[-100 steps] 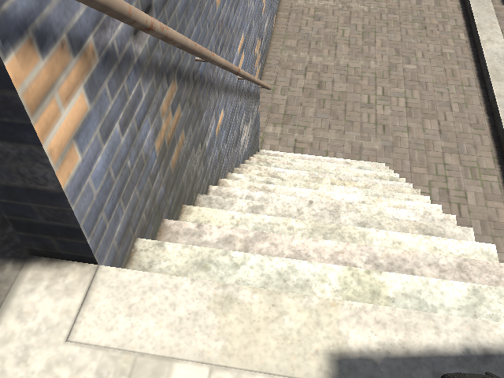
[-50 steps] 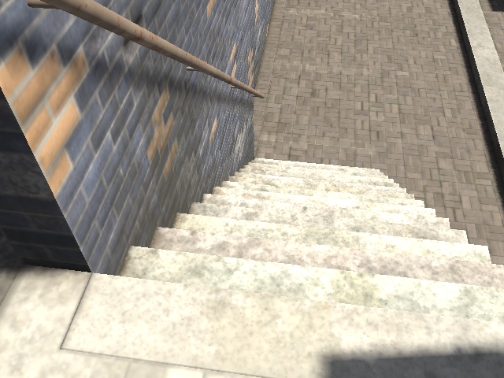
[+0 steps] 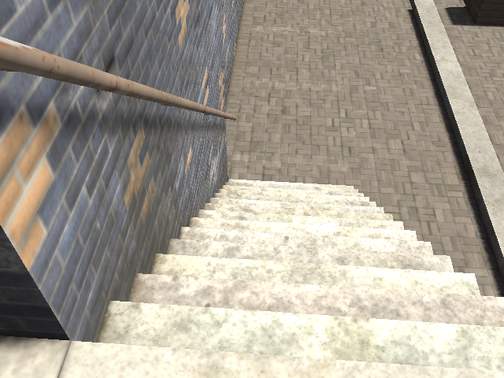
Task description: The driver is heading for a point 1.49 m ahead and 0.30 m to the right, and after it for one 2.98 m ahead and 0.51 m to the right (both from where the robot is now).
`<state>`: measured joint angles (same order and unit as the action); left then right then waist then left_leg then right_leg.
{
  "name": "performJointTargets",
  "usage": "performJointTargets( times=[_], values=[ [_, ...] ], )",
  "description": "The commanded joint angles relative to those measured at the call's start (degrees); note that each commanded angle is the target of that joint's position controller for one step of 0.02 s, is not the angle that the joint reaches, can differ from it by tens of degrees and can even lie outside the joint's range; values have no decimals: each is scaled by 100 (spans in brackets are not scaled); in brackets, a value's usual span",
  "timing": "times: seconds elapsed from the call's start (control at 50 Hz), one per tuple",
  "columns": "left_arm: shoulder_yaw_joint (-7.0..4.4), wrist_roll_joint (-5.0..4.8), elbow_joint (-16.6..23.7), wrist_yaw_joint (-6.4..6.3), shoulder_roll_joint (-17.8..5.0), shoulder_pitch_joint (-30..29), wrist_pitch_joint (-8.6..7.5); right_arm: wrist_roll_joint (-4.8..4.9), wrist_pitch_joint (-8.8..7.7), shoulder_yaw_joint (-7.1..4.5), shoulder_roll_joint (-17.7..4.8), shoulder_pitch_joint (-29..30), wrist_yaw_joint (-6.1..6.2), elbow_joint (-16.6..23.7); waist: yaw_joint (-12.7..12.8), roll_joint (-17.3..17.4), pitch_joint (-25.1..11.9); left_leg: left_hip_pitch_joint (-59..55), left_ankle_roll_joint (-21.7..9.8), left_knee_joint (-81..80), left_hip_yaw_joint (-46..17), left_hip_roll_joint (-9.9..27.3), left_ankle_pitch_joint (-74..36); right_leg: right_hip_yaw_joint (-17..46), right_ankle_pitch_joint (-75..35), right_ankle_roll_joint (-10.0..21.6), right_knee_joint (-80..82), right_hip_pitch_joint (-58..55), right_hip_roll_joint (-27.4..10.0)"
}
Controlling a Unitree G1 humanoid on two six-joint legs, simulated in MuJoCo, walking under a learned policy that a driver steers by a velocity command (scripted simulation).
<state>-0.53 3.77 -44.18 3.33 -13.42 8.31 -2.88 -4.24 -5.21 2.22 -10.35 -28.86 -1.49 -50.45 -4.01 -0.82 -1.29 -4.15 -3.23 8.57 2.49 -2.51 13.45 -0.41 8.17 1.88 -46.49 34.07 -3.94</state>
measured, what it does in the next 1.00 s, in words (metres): walks ahead: right foot, then left foot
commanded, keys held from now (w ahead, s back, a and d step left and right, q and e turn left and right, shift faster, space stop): w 0.74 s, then w+e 0.26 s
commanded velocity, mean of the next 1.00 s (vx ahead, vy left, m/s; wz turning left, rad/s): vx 0.49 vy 0.00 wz -0.06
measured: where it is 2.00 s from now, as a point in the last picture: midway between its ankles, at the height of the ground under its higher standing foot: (300, 343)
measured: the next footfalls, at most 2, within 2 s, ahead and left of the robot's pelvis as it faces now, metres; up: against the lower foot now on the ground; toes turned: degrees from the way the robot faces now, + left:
right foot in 0.18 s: +0.29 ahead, -0.14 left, +0.00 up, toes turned -1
left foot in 0.68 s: +0.48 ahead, +0.08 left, +0.00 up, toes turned +2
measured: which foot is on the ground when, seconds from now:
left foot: down 0.00-0.22, up 0.24-0.66, down 0.68-1.00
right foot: up 0.00-0.16, down 0.18-0.68, up 0.70-1.00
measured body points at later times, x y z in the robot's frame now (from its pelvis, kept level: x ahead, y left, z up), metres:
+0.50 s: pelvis +0.26 -0.05 +0.00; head +0.28 -0.05 +0.45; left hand +0.24 +0.18 -0.15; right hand +0.42 -0.27 -0.12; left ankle +0.39 +0.09 -0.70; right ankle +0.25 -0.14 -0.75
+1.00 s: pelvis +0.46 -0.01 -0.01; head +0.47 -0.01 +0.44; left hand +0.59 +0.21 -0.14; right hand +0.38 -0.24 -0.15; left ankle +0.44 +0.07 -0.75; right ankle +0.53 -0.18 -0.65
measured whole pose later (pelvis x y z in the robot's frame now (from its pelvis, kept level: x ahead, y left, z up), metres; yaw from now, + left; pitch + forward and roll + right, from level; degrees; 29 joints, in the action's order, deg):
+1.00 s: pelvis +0.46 -0.01 -0.01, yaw -4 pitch +5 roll +2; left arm 0.6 5.2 -50.8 4.2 -12.8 14.8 -3.7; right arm -6.6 -5.4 -0.4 -11.1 -30.0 -0.9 -55.4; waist -4.3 -1.5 -5.8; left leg 15.4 -4.2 26.6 7.6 -2.2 16.2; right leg 3.6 1.5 -0.3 -68.0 47.7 -6.2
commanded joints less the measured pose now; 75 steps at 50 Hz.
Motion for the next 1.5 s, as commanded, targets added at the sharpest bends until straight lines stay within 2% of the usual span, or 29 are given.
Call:
performJointTargets(
  times=[0.02,0.14,0.2,0.22,0.24,0.28,0.34,0.46,0.64,0.68,0.7,0.74,0.82,0.88,0.92,1.04,1.08,1.14,1.2,1.3,1.32,1.34,1.36,1.38,1.4,1.42,1.44,1.46,1.5],
  values=[
    [29,-66,462,40,-188,-670,63,21,-81,-323,-1168,-51,-140,119,117,488,651,519,-1203,-304,-743,1636,-2440,34,-641,-136,964,141,79],
    [-29,-168,542,-86,-404,-1227,56,-47,59,-428,-1210,-139,-122,-167,160,604,565,34,-832,271,-523,1787,-3099,-138,-703,222,1612,-325,367],
    [-271,-296,79,-216,-977,327,-83,-218,23,-412,-1214,-174,-173,-172,841,323,-453,1381,-139,2506,175,972,-4327,-236,-1449,853,1218,-3536,558],
    [-272,-292,-251,-223,-1038,1836,-69,-382,-45,-149,-482,-1182,-258,-77,977,-896,-2223,3550,289,4491,150,188,-1626,2029,-975,2086,1514,-6741,-912],
    [-294,-111,-671,-275,-958,3150,-37,-148,-21,-220,-681,-461,-420,-136,1640,-760,-2223,4220,276,6454,-386,-390,1867,3637,-535,2268,2643,-6755,-1598],
    [-313,-16,-631,-318,-865,1801,-302,49,-126,-404,-955,1069,-287,250,1206,-328,237,4947,-172,7126,-955,528,1089,2591,1199,1404,3245,-3623,-1278],
    [32,-165,-493,-347,92,750,-317,-198,41,-198,-408,991,-86,376,338,-69,-66,3552,-154,6311,-904,998,802,1668,-286,1371,3726,-1888,-1028],
    [-141,44,-486,-210,-468,798,-486,-73,221,-83,-438,1383,-164,532,432,-28,179,3132,223,3728,-254,897,-688,633,-960,1363,4006,-1122,-525],
    [-135,-153,-545,-39,-790,1202,-234,-27,102,-305,-858,1990,-182,856,543,-201,-108,2633,-183,2524,98,331,-872,593,-1639,1057,2547,-2174,-588],
    [-84,-140,-555,-95,-657,1431,-239,63,-58,-587,-1562,522,-83,550,73,655,-814,273,-900,2035,-816,918,-2406,81,-1123,393,520,-1083,187],
    [177,-28,-558,-111,204,2206,-342,145,-53,-637,-1799,-449,-32,454,-12,1731,-1977,-2032,-2377,1707,-2888,2347,-3948,-105,2563,-206,-1506,481,827],
    [45,-118,-377,-188,-335,1164,-354,15,-146,-704,-1443,-438,-23,234,-326,578,-471,-583,-2028,874,-3584,2497,-613,760,2207,-136,-3280,2231,317],
    [137,54,-373,-351,-145,1041,-139,88,-91,-303,-319,878,130,443,507,277,-438,1484,-1431,539,-1607,1821,-1955,654,974,-263,-2249,846,-368],
    [77,32,-544,-39,-109,1156,-75,-107,-52,-463,-818,62,89,92,295,313,-184,1880,-1353,461,-794,1539,-1748,220,204,-362,-1723,815,-185],
    [161,201,-715,93,113,1515,-77,-291,-76,-437,-790,-83,90,-66,341,481,-253,2167,-1248,910,-616,1406,-1548,333,-685,-288,-2305,868,-239],
    [36,156,-463,101,-271,777,-122,-331,-133,-206,-486,-281,98,-505,234,416,39,1824,-1354,1413,-630,1880,-1310,455,-720,-165,-2584,1816,-372],
    [141,311,-246,114,28,-94,-122,-122,-160,-8,130,-1308,394,-941,-416,410,225,-126,-971,1893,-701,2019,-641,839,-2355,-66,-399,3257,-703],
    [162,199,-478,142,157,282,-148,-129,-71,112,214,-1233,463,-837,-305,263,457,881,-782,2696,-374,1815,-139,730,-3806,-5,712,2570,-807],
    [36,237,-392,160,124,411,104,-339,-47,65,-211,-613,179,-629,7,479,829,3996,-539,2409,311,1651,1659,-269,-3836,130,492,-864,-279],
    [51,278,-149,-2,139,-456,241,-46,85,-107,-563,-1095,315,-1098,-510,193,1376,1528,-228,3577,-426,2338,1758,-92,-2997,157,3008,27,-589],
    [-6,253,-400,-4,106,-24,181,-97,190,-171,-691,-1087,243,-1184,-317,-79,1255,1430,-247,4114,-319,2235,1433,-252,-2908,167,3433,-624,-443],
    [-126,250,-900,2,0,1730,140,-472,206,-200,-879,-722,47,-1144,572,178,793,2257,-19,5151,9,2267,-255,-314,-3821,266,2274,-2633,-343],
    [-457,174,-1653,-14,-712,3199,27,-288,318,-204,-773,-260,-123,-1097,1202,-967,456,2590,309,7067,579,1600,1093,-390,-4098,288,4163,-3951,-308],
    [-789,152,-1927,3,-1639,3916,76,-339,430,-209,-712,-711,-310,-1203,1250,-1679,-531,4024,532,9878,658,576,3603,-35,-5119,542,2369,-6180,-478],
    [-853,6,-1752,51,-2267,3928,-38,-224,275,-121,104,-1405,-510,-1088,639,-1654,-1977,4797,538,10428,87,467,3196,539,-6336,847,674,-7596,-753],
    [-830,191,-1967,78,-1893,4144,-47,-14,151,-276,-548,-484,-470,-698,1155,-1215,-1464,5687,563,11439,244,382,3316,921,-6232,1115,872,-7179,-896],
    [-732,-1,-1629,115,-1518,3579,-95,180,-36,-236,-614,654,-302,94,1354,-1298,-1252,6960,499,11998,51,425,3501,1735,-3906,1936,1392,-6589,-1482],
    [-425,82,-1643,224,-590,2902,-128,188,-102,-192,-603,1044,-207,72,1111,-241,-7,7415,104,10693,-464,922,2217,1968,-1202,1430,1856,-4785,-1426],
    [-199,235,-1349,351,-386,2132,-222,354,-166,-353,-818,409,182,50,87,55,556,5919,82,9853,-980,1088,1494,2926,-2058,2084,2005,-1605,-2055]
  ],
)
Keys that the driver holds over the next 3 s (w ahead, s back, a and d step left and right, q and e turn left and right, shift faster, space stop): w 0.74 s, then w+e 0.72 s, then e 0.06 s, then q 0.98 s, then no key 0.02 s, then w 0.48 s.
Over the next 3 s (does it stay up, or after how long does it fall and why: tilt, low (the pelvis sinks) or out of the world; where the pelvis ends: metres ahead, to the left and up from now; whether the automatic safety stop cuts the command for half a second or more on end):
stays up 0.93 -0.25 -0.43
